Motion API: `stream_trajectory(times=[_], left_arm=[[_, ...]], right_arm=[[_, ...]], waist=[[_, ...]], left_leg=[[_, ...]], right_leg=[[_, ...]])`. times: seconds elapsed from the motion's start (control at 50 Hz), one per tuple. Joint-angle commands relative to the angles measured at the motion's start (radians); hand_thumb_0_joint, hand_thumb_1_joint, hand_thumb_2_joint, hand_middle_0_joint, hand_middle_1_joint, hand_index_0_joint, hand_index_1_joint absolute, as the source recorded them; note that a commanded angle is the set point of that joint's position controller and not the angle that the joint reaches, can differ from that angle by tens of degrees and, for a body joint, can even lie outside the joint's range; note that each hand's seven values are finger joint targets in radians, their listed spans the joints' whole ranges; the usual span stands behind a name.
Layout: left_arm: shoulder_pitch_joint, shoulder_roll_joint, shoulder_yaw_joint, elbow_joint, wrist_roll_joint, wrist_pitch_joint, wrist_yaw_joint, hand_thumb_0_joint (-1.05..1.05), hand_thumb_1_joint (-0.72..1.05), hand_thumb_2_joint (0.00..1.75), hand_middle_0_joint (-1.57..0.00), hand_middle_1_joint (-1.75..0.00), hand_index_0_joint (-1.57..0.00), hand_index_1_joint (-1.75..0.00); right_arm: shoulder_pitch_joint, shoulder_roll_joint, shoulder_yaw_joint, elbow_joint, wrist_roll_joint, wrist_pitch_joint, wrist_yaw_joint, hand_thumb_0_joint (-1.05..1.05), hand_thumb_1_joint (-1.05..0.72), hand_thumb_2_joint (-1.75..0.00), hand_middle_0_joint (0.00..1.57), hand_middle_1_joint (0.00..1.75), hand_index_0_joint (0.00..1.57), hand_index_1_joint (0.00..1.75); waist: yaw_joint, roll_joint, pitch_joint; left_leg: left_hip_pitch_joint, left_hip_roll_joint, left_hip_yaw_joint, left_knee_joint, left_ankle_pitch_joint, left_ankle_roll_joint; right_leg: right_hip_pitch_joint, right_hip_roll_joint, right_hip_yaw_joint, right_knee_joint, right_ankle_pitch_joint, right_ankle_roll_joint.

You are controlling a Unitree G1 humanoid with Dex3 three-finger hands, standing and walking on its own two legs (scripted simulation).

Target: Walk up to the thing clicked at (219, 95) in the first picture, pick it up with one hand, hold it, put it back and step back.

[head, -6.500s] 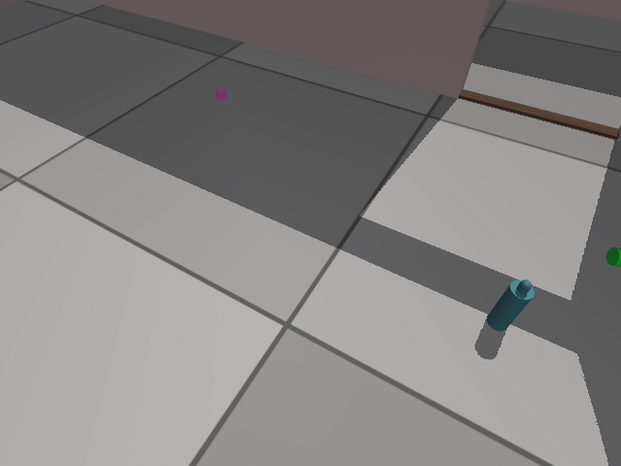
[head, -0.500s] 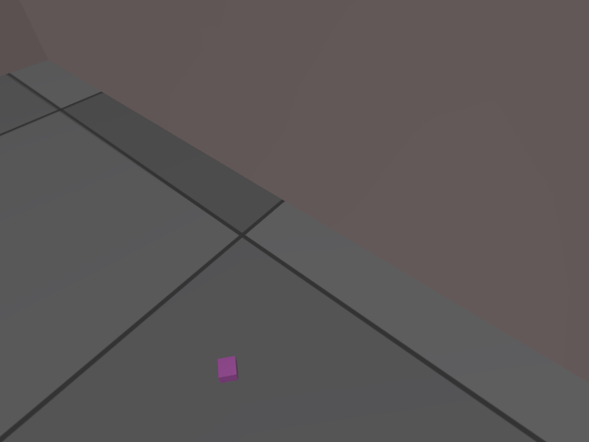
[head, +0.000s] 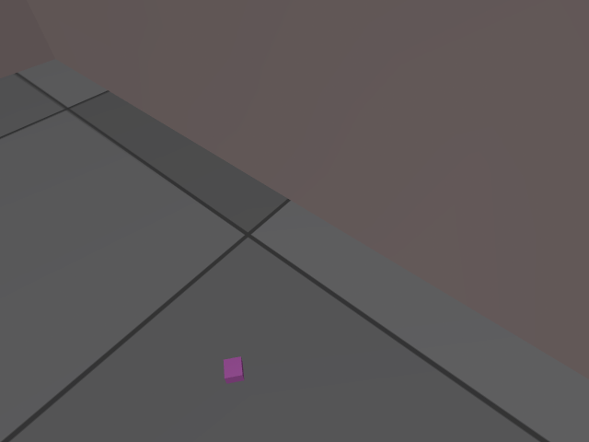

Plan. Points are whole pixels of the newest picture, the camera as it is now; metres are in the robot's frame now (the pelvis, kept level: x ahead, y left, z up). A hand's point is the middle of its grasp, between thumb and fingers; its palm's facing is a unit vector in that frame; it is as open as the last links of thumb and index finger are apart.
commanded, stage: walk up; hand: left
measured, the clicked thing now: (233, 370) +0.46 +0.22 -0.76
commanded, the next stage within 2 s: stand in 0.06 s
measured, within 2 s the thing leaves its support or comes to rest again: neither
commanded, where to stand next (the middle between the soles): +0.06 -0.03 m, yaw +0 degrees
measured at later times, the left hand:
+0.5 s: hand out of the picture +0.09 +0.25 -0.15, palm faces -0.01 -0.94 -0.35, open 7.4 cm
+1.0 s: hand out of the picture +0.09 +0.25 -0.16, palm faces +0.01 -0.94 -0.34, open 7.4 cm
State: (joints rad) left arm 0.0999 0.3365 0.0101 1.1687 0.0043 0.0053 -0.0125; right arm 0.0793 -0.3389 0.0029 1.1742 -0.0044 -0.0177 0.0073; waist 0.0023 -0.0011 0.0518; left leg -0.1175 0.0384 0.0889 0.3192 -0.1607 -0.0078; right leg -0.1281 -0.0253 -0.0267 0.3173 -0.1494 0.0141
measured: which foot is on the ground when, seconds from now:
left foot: down 0.00-1.00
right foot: down 0.00-1.00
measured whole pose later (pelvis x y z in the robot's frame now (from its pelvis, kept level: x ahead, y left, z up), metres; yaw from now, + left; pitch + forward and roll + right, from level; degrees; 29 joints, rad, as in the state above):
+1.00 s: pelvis +0.02 -0.01 +0.00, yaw +2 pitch -2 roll +0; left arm 0.09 0.35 0.00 1.15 0.01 -0.01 0.00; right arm 0.08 -0.34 0.01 1.16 -0.01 -0.01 0.01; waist -0.01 0.00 0.04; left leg -0.09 0.04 0.06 0.29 -0.17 -0.02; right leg -0.08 -0.02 -0.06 0.29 -0.17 0.01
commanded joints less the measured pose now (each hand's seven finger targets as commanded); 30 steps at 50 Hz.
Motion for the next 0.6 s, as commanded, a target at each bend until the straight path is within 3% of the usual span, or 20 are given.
stream_trajectory(times=[0.0, 0.12, 0.16, 0.24, 0.34, 0.5, 0.58], left_arm=[[-0.046, 0.207, 0.033, -0.058, 0.000, -0.026, 0.012, 0.00, 0.90, 0.90, -0.20, -0.30, -0.20, -0.30], [-0.057, 0.223, 0.032, -0.068, 0.005, -0.037, 0.020, 0.00, 0.90, 0.90, -0.20, -0.30, -0.20, -0.30], [-0.056, 0.220, 0.032, -0.069, 0.003, -0.036, 0.018, 0.00, 0.90, 0.90, -0.20, -0.30, -0.20, -0.30], [-0.058, 0.220, 0.032, -0.071, 0.005, -0.036, 0.019, 0.00, 0.90, 0.90, -0.20, -0.30, -0.20, -0.30], [-0.059, 0.220, 0.029, -0.078, 0.007, -0.039, 0.019, 0.00, 0.90, 0.90, -0.20, -0.30, -0.20, -0.30], [-0.060, 0.228, 0.027, -0.074, 0.002, -0.038, 0.020, 0.00, 0.90, 0.90, -0.20, -0.30, -0.20, -0.30], [-0.054, 0.226, 0.025, -0.076, 0.001, -0.042, 0.022, 0.00, 0.90, 0.90, -0.20, -0.30, -0.20, -0.30]], right_arm=[[-0.055, -0.221, -0.046, -0.063, -0.002, -0.022, -0.013, 0.00, -0.90, -0.90, 0.20, 0.30, 0.20, 0.30], [-0.061, -0.215, -0.043, -0.068, -0.006, -0.017, -0.012, 0.00, -0.90, -0.90, 0.20, 0.30, 0.20, 0.30], [-0.053, -0.218, -0.041, -0.067, -0.006, -0.018, -0.012, 0.00, -0.90, -0.90, 0.20, 0.30, 0.20, 0.30], [-0.055, -0.219, -0.041, -0.070, -0.007, -0.017, -0.011, 0.00, -0.90, -0.90, 0.20, 0.30, 0.20, 0.30], [-0.056, -0.224, -0.042, -0.075, -0.006, -0.020, -0.011, 0.00, -0.90, -0.90, 0.20, 0.30, 0.20, 0.30], [-0.049, -0.223, -0.040, -0.066, -0.006, -0.017, -0.011, 0.00, -0.90, -0.90, 0.20, 0.30, 0.20, 0.30], [-0.044, -0.221, -0.040, -0.066, -0.004, -0.016, -0.011, 0.00, -0.90, -0.90, 0.20, 0.30, 0.20, 0.30]], waist=[[-0.002, -0.007, -0.087], [-0.008, 0.011, -0.093], [-0.009, 0.024, -0.072], [-0.008, 0.015, -0.074], [-0.007, 0.006, -0.099], [-0.009, 0.006, -0.091], [-0.009, -0.003, -0.111]], left_leg=[[0.035, 0.116, -0.115, -0.061, 0.074, 0.023], [0.038, 0.124, -0.122, -0.070, 0.113, 0.015], [0.017, 0.115, -0.119, -0.085, 0.048, 0.010], [0.016, 0.118, -0.125, -0.088, 0.048, 0.014], [0.042, 0.123, -0.124, -0.069, 0.133, 0.016], [0.034, 0.117, -0.123, -0.072, 0.118, 0.012], [0.056, 0.122, -0.121, -0.057, 0.179, 0.016]], right_leg=[[-0.011, -0.109, 0.098, -0.058, 0.101, -0.023], [0.011, -0.119, 0.089, -0.065, 0.091, -0.024], [-0.001, -0.118, 0.092, -0.075, 0.052, -0.021], [0.002, -0.122, 0.089, -0.073, 0.048, -0.022], [0.017, -0.127, 0.083, -0.065, 0.109, -0.024], [0.025, -0.127, 0.084, -0.072, 0.096, -0.024], [0.037, -0.131, 0.079, -0.066, 0.166, -0.026]])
